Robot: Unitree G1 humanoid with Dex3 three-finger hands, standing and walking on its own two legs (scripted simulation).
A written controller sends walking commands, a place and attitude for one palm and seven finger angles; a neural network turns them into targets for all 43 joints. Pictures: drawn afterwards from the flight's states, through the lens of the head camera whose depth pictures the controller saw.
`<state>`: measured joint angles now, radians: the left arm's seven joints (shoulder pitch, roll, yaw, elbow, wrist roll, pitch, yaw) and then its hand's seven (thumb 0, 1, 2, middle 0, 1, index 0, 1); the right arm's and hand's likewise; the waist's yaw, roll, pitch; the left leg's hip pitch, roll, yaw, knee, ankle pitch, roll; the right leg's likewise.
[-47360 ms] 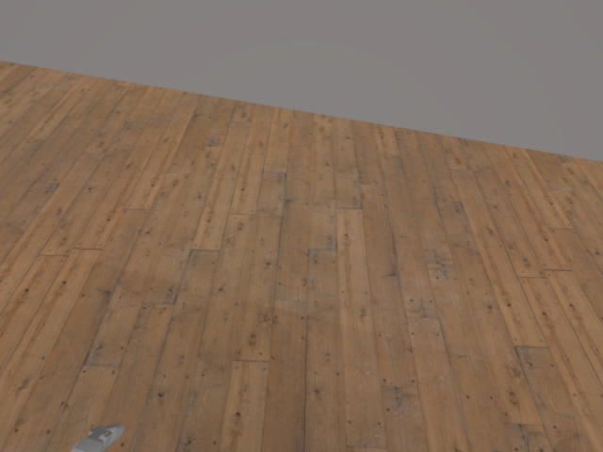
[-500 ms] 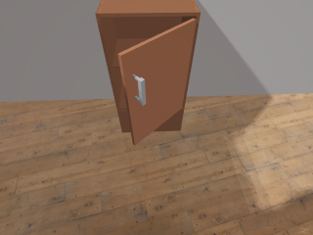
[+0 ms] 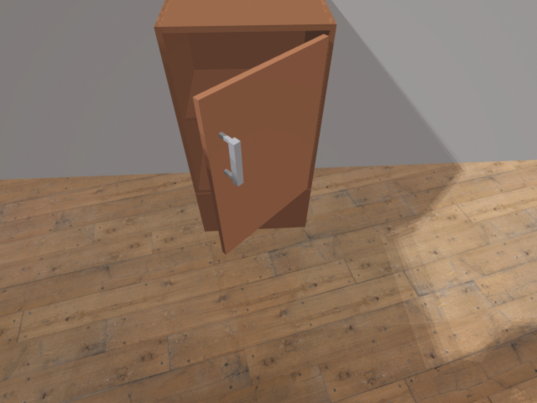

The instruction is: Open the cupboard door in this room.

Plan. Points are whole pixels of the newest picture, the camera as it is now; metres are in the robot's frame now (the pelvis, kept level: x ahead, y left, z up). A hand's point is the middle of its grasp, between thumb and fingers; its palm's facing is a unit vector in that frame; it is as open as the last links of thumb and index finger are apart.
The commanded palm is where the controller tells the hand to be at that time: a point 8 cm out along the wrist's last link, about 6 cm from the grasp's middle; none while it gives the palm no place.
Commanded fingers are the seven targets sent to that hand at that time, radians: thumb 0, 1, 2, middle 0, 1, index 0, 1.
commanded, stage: walk to a spot facing it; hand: left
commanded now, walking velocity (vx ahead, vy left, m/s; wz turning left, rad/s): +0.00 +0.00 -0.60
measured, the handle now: (230, 159) +0.65 +0.13 -0.06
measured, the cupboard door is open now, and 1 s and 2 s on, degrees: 42 42 42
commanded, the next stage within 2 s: none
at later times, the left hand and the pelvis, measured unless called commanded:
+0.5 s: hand out of the picture +0.05 +0.15 -0.17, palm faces -0.17 -0.94 -0.30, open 7.4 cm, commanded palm none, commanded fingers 0.00 0.90 0.90 -0.20 -0.30 -0.20 -0.30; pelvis -0.03 -0.05 -0.01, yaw -14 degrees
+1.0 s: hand (192, 400) +0.16 +0.15 -0.18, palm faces -0.43 -0.87 -0.23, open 7.4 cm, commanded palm none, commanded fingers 0.00 0.90 0.90 -0.20 -0.30 -0.20 -0.30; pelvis +0.00 -0.02 -0.01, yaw -31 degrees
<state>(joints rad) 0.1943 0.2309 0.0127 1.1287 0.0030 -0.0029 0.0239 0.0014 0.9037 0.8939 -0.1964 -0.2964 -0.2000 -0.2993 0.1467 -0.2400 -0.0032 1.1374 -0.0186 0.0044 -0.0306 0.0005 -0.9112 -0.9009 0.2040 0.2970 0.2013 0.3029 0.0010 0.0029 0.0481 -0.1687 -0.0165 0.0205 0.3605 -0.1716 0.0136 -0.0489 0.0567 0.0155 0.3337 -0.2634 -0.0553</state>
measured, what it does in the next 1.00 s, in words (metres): steps on the spot, turning right: left foot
